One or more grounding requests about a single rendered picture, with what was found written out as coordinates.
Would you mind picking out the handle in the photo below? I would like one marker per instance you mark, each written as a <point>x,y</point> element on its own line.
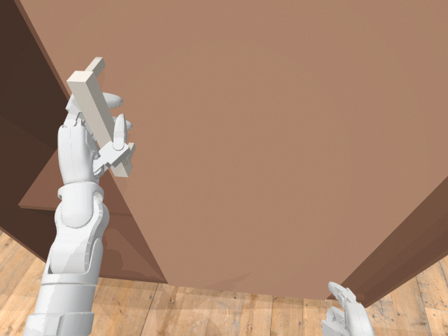
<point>89,96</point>

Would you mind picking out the wardrobe door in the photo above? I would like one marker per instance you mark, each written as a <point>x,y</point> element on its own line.
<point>425,224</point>
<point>278,142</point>

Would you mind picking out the right robot hand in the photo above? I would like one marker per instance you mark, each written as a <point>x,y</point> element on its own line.
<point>354,321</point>

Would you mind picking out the left robot forearm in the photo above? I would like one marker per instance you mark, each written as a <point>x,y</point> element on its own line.
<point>64,303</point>

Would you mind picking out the left robot hand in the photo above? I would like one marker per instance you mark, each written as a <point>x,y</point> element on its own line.
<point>77,145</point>

